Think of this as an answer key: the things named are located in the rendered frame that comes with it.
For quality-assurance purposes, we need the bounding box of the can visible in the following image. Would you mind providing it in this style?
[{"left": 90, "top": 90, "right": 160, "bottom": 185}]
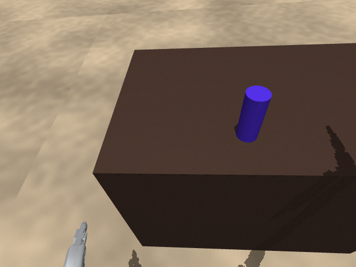
[{"left": 236, "top": 86, "right": 272, "bottom": 142}]

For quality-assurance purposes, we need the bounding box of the left robot hand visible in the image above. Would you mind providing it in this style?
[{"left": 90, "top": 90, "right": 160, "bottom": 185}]
[{"left": 63, "top": 221, "right": 87, "bottom": 267}]

